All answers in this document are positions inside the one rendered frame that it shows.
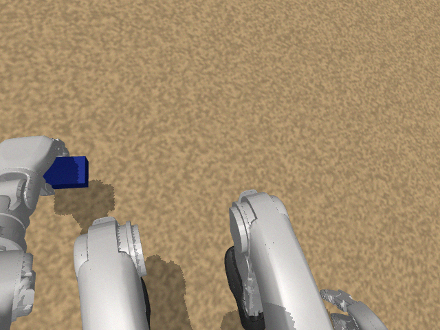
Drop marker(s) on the left robot hand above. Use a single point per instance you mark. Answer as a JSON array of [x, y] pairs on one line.
[[34, 153]]

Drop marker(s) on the right robot hand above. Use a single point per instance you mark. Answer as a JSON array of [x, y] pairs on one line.
[[360, 316]]

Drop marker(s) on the small box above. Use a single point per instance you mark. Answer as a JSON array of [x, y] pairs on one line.
[[68, 172]]

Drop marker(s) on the left robot arm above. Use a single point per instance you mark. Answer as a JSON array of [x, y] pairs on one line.
[[19, 194]]

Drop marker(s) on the right robot foot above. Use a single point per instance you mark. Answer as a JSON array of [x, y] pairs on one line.
[[235, 284]]

